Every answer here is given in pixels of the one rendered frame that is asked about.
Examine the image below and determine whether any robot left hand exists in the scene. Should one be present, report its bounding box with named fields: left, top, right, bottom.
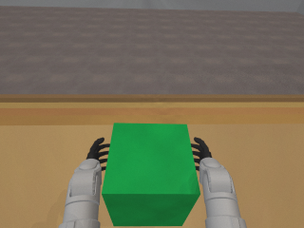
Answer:
left=86, top=137, right=110, bottom=171

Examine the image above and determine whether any left robot forearm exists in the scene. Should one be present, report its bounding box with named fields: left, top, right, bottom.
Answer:
left=58, top=159, right=102, bottom=228

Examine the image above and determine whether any robot right hand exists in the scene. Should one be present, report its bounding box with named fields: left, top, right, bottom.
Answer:
left=191, top=137, right=212, bottom=171

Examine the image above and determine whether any carton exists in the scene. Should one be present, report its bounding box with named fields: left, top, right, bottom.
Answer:
left=102, top=123, right=200, bottom=227

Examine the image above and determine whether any right robot forearm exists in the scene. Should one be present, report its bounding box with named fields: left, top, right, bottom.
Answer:
left=199, top=157, right=247, bottom=228

